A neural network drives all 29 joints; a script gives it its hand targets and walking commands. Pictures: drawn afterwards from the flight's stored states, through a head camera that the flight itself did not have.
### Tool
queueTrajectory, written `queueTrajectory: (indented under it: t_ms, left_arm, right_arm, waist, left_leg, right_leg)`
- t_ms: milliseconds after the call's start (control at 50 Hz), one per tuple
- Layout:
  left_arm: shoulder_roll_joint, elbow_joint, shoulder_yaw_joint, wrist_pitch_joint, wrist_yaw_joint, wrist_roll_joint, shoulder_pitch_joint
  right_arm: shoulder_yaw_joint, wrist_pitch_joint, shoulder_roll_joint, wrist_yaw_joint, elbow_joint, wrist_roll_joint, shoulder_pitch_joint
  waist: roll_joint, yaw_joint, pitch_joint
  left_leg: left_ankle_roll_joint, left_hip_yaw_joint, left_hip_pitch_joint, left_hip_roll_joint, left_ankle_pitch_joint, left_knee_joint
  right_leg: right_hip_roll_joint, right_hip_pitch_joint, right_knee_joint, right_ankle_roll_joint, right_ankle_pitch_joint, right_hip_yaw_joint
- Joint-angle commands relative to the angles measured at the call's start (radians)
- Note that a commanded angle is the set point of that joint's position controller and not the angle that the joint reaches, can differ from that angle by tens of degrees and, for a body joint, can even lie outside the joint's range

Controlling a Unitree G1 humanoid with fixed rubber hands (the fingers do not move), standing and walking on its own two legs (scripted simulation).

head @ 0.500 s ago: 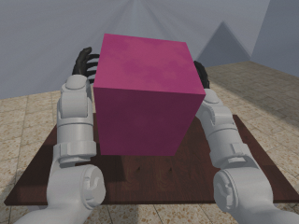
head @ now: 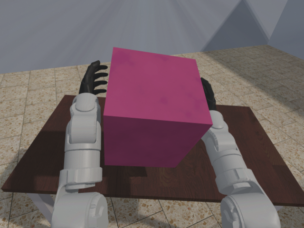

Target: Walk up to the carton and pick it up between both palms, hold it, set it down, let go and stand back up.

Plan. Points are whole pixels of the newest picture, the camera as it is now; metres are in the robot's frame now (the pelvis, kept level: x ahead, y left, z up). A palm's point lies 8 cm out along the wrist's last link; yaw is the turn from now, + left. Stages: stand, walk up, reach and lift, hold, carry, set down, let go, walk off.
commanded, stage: set down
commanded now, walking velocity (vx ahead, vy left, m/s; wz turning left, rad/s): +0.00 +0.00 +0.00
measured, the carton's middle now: (147, 114) +0.38 +0.01 +0.15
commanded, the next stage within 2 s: none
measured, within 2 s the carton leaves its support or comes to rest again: neither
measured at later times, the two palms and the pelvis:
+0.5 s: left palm (89, 102) +0.38 +0.16 +0.19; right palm (200, 108) +0.40 -0.14 +0.16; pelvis +0.00 -0.01 +0.00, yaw +0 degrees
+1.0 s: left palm (99, 107) +0.39 +0.14 +0.16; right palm (204, 110) +0.42 -0.16 +0.15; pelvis +0.00 -0.01 +0.00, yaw -2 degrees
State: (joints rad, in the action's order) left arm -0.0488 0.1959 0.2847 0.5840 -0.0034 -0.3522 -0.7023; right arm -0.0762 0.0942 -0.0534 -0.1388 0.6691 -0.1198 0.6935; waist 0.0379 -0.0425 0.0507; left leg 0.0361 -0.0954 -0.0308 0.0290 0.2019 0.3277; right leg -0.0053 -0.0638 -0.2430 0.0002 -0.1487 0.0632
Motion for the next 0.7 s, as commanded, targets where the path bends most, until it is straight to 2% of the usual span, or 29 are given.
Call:
queueTrajectory:
  t_ms: [0,60,120,180,260,300,320,340,380,420,440,460,480,500,600,660,680]
  left_arm:
    - [-0.461,0.015,-0.319,-0.016,0.167,0.100,-0.490]
    - [-0.450,0.046,-0.273,-0.020,0.173,0.077,-0.491]
    - [-0.449,0.057,-0.248,-0.033,0.172,0.075,-0.502]
    - [-0.456,0.076,-0.261,-0.059,0.168,0.083,-0.517]
    - [-0.466,0.104,-0.268,-0.090,0.154,0.086,-0.537]
    - [-0.472,0.110,-0.283,-0.107,0.146,0.097,-0.536]
    - [-0.485,0.071,-0.310,-0.123,0.139,0.112,-0.549]
    - [-0.497,0.074,-0.318,-0.134,0.132,0.116,-0.549]
    - [-0.504,0.082,-0.334,-0.144,0.123,0.119,-0.537]
    - [-0.504,0.070,-0.343,-0.158,0.110,0.126,-0.551]
    - [-0.503,0.081,-0.338,-0.160,0.107,0.120,-0.538]
    - [-0.510,0.069,-0.351,-0.167,0.101,0.122,-0.545]
    - [-0.507,0.104,-0.329,-0.168,0.097,0.116,-0.534]
    - [-0.497,0.109,-0.323,-0.174,0.095,0.113,-0.537]
    - [-0.517,0.090,-0.316,-0.203,0.065,0.115,-0.558]
    - [-0.504,0.136,-0.280,-0.208,0.055,0.106,-0.551]
    - [-0.501,0.140,-0.270,-0.210,0.054,0.102,-0.550]
  right_arm:
    - [0.280,-0.088,0.408,0.116,-0.292,-0.015,0.863]
    - [0.267,-0.090,0.413,0.123,-0.270,0.000,0.856]
    - [0.251,-0.102,0.420,0.128,-0.256,0.008,0.875]
    - [0.210,-0.114,0.413,0.136,-0.202,0.039,0.856]
    - [0.170,-0.136,0.413,0.150,-0.154,0.068,0.866]
    - [0.150,-0.147,0.404,0.154,-0.135,0.080,0.870]
    - [0.151,-0.159,0.409,0.156,-0.137,0.080,0.863]
    - [0.156,-0.165,0.410,0.156,-0.129,0.075,0.864]
    - [0.136,-0.172,0.396,0.156,-0.107,0.078,0.850]
    - [0.115,-0.177,0.382,0.165,-0.079,0.088,0.848]
    - [0.120,-0.179,0.385,0.169,-0.074,0.085,0.847]
    - [0.120,-0.184,0.383,0.172,-0.073,0.088,0.849]
    - [0.106,-0.183,0.381,0.178,-0.059,0.091,0.859]
    - [0.100,-0.181,0.377,0.181,-0.038,0.099,0.837]
    - [0.110,-0.198,0.388,0.203,-0.045,0.095,0.876]
    - [0.097,-0.190,0.381,0.217,-0.010,0.106,0.874]
    - [0.103,-0.193,0.386,0.219,-0.005,0.107,0.877]
  waist:
    - [-0.031,0.022,-0.369]
    - [-0.012,0.048,-0.358]
    - [0.002,0.054,-0.381]
    - [-0.012,0.035,-0.369]
    - [-0.028,0.034,-0.391]
    - [-0.033,0.021,-0.406]
    - [-0.044,0.013,-0.447]
    - [-0.057,0.019,-0.472]
    - [-0.070,-0.001,-0.485]
    - [-0.085,-0.002,-0.490]
    - [-0.082,0.010,-0.481]
    - [-0.092,0.008,-0.496]
    - [-0.078,0.020,-0.482]
    - [-0.078,0.019,-0.464]
    - [-0.066,0.051,-0.557]
    - [-0.042,0.064,-0.511]
    - [-0.037,0.079,-0.518]
  left_leg:
    - [-0.021,0.156,0.006,-0.067,-0.302,-0.042]
    - [-0.034,0.160,0.037,-0.068,-0.256,-0.058]
    - [-0.034,0.162,0.038,-0.066,-0.265,-0.056]
    - [-0.030,0.158,0.033,-0.058,-0.252,-0.060]
    - [-0.021,0.165,0.039,-0.053,-0.251,-0.061]
    - [-0.015,0.161,0.032,-0.052,-0.269,-0.057]
    - [-0.003,0.158,0.014,-0.049,-0.319,-0.044]
    - [0.005,0.159,0.019,-0.052,-0.359,-0.034]
    - [0.016,0.154,0.005,-0.049,-0.391,-0.023]
    - [0.022,0.149,-0.006,-0.042,-0.395,-0.021]
    - [0.017,0.155,0.003,-0.045,-0.399,-0.023]
    - [0.023,0.151,-0.001,-0.043,-0.402,-0.020]
    - [0.016,0.158,0.021,-0.045,-0.372,-0.030]
    - [0.014,0.159,0.035,-0.043,-0.353,-0.038]
    - [0.017,0.157,0.028,-0.042,-0.414,-0.024]
    - [0.003,0.158,0.057,-0.040,-0.365,-0.041]
    - [0.001,0.162,0.067,-0.040,-0.362,-0.043]
  right_leg:
    - [-0.034,-0.141,-0.014,-0.049,0.221,0.082]
    - [-0.029,-0.141,-0.012,-0.055,0.208,0.081]
    - [-0.031,-0.133,-0.020,-0.061,0.236,0.090]
    - [-0.029,-0.110,-0.015,-0.053,0.215,0.095]
    - [-0.034,-0.099,-0.019,-0.049,0.202,0.100]
    - [-0.031,-0.093,-0.023,-0.049,0.217,0.102]
    - [-0.035,-0.104,-0.036,-0.048,0.274,0.106]
    - [-0.039,-0.114,-0.041,-0.044,0.313,0.106]
    - [-0.039,-0.107,-0.044,-0.044,0.358,0.102]
    - [-0.043,-0.091,-0.045,-0.039,0.327,0.107]
    - [-0.039,-0.102,-0.043,-0.039,0.344,0.099]
    - [-0.039,-0.090,-0.047,-0.036,0.344,0.099]
    - [-0.037,-0.093,-0.043,-0.038,0.319,0.096]
    - [-0.033,-0.097,-0.045,-0.039,0.322,0.091]
    - [-0.038,-0.095,-0.059,-0.038,0.391,0.087]
    - [-0.030,-0.102,-0.060,-0.041,0.387,0.074]
    - [-0.030,-0.109,-0.065,-0.041,0.396,0.075]
